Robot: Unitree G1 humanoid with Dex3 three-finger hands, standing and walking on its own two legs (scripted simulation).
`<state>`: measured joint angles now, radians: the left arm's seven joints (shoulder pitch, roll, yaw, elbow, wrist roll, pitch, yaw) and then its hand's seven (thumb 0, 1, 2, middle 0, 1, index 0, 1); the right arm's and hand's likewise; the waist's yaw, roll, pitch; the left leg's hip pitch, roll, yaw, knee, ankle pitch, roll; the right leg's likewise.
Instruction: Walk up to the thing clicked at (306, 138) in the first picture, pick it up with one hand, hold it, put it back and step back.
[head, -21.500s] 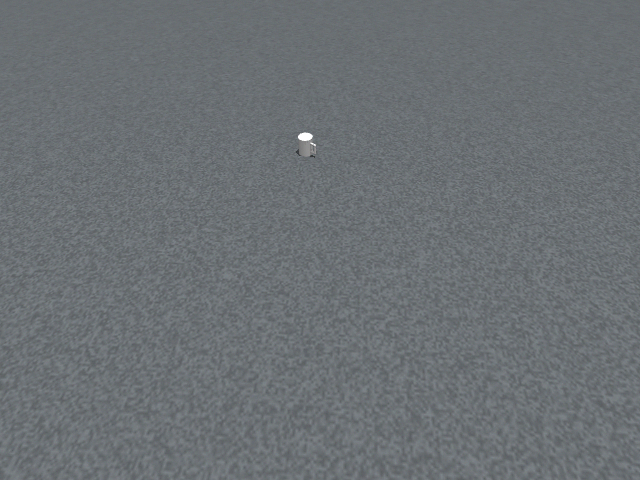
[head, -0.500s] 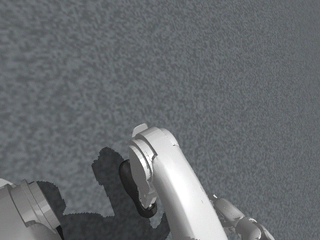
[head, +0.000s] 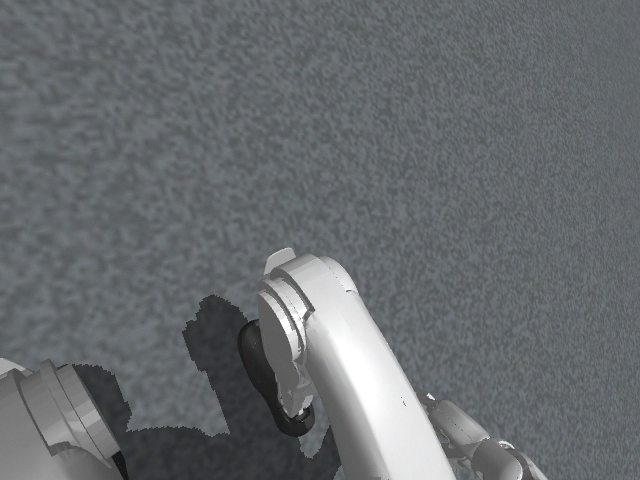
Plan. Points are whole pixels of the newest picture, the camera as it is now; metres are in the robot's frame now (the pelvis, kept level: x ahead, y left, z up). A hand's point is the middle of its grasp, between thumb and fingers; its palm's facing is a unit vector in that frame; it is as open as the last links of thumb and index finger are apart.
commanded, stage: close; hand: left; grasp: from above
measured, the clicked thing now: out of the picture +0.50 +0.38 -0.26
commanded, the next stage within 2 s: settle in 0.68 s
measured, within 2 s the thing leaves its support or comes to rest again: leaves its support in 1.16 s
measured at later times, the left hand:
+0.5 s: hand out of the picture +0.46 +0.38 -0.22, palm faces -0.42 -0.16 -0.89, open 11.1 cm
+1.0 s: hand out of the picture +0.46 +0.38 -0.22, palm faces -0.42 -0.16 -0.89, open 10.9 cm
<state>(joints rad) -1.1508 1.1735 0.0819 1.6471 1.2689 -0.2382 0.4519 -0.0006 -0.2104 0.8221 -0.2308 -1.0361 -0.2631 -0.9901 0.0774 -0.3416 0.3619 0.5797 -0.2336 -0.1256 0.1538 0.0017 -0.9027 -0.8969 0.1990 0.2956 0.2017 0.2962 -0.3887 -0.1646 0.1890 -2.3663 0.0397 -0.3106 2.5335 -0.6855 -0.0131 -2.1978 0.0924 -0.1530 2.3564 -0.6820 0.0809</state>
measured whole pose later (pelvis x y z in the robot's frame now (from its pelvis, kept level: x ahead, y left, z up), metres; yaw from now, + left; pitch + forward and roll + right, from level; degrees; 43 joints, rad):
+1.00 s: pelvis +0.00 +0.00 +0.00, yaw +0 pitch +28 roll -16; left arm -1.13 1.16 0.10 1.61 1.27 -0.23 0.42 0.01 -0.09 0.80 -0.51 -0.97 -0.40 -0.95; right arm 0.09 -0.34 0.36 0.58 -0.25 -0.11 0.14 0.00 -0.91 -0.90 0.20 0.30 0.20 0.30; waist -0.38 -0.16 0.17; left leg -2.37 0.04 -0.31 2.53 -0.68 -0.02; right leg -2.21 0.09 -0.16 2.36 -0.68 0.08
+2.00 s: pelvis -0.01 -0.01 +0.04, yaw +6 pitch +34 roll -12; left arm -1.00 0.92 0.09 1.19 1.16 -0.13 0.06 0.02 -0.04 0.63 -0.59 -0.88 -0.56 -0.81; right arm 0.19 -0.30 0.15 0.57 -0.11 0.08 0.09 0.00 -0.92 -0.90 0.20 0.30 0.20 0.30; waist -0.28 -0.01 0.00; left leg -2.34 0.02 -0.19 2.34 -0.61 0.00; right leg -2.19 0.03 -0.08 2.25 -0.66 0.06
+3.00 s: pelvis +0.01 -0.01 +0.33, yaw +15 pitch +18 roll -4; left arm -0.39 0.53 -0.09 0.79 0.98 -0.05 0.04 0.01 -0.05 0.69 -0.54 -0.92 -0.52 -0.85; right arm 0.21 -0.24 -0.01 0.71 0.02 0.02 -0.05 0.01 -0.91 -0.90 0.20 0.30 0.20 0.30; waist -0.09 0.05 -0.14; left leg -1.21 0.06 -0.05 1.38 -0.49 -0.01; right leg -1.14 0.00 -0.02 1.32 -0.51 0.04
